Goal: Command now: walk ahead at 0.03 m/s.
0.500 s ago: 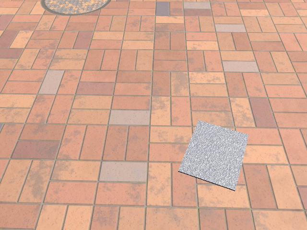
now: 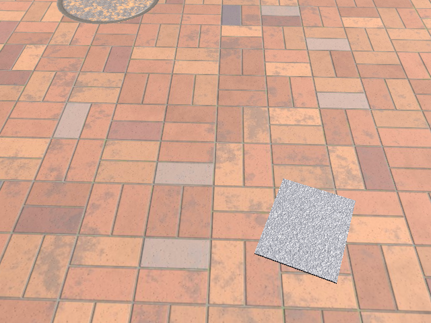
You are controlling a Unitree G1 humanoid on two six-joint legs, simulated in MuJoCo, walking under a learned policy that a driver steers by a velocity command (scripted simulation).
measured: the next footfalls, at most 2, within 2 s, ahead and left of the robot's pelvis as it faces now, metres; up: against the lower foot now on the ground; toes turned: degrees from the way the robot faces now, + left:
right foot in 0.76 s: +0.10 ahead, -0.17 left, +0.00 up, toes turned -4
left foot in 1.28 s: +0.48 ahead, +0.06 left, +0.00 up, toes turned +3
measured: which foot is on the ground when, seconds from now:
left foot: down 0.00-0.76, up 0.78-1.00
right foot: down 0.00-0.52, up 0.54-0.74, down 0.76-1.00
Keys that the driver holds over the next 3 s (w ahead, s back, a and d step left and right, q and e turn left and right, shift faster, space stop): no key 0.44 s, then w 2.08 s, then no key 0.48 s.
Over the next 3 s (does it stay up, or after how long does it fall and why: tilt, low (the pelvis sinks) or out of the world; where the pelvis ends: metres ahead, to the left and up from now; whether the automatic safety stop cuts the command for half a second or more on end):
stays up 1.15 -0.06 0.00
